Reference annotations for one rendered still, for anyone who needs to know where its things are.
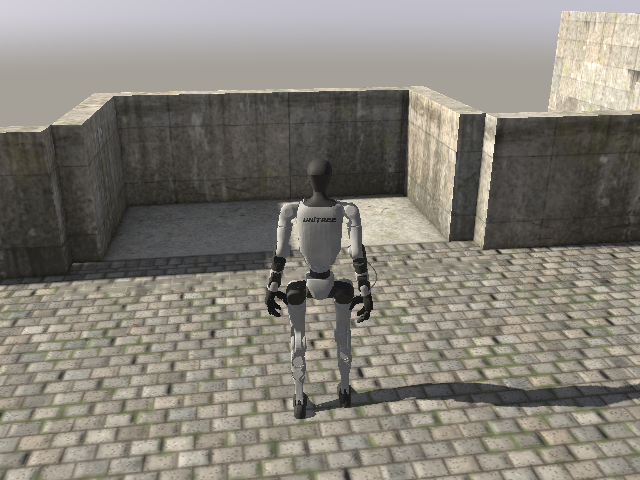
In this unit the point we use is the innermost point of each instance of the right robot upper arm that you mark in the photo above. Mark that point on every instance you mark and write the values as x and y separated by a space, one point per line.
351 212

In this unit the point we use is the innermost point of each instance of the robot left foot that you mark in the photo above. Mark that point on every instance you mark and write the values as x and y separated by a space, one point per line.
299 410

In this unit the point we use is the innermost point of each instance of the robot right forearm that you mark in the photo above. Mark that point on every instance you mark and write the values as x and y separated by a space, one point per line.
361 272

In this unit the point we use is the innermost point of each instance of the robot left hand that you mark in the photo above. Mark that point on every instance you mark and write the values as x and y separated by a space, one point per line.
271 304

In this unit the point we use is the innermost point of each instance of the left robot upper arm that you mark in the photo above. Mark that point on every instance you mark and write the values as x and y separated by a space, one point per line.
287 213

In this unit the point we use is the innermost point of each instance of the robot right hand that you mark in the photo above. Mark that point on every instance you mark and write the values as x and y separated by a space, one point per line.
368 306

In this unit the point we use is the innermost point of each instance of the robot torso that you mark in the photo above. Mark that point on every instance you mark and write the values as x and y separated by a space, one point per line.
319 235

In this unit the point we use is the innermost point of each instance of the robot left forearm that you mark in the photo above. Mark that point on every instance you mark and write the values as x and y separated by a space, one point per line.
276 271

